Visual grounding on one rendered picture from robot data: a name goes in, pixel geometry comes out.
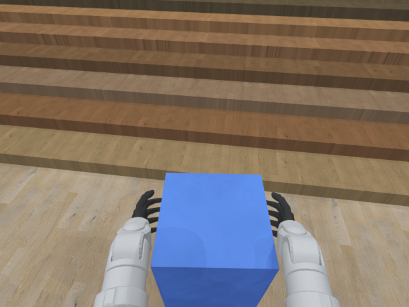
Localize carton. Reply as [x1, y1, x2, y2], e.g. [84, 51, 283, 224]
[150, 173, 279, 307]

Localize left robot hand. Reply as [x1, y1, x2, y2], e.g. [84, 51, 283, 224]
[132, 190, 162, 233]

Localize left robot forearm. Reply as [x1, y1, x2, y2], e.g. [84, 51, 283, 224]
[93, 217, 151, 307]

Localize right robot forearm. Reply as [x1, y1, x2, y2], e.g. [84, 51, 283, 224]
[277, 220, 340, 307]

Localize right robot hand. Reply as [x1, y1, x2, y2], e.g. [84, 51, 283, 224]
[266, 192, 295, 237]

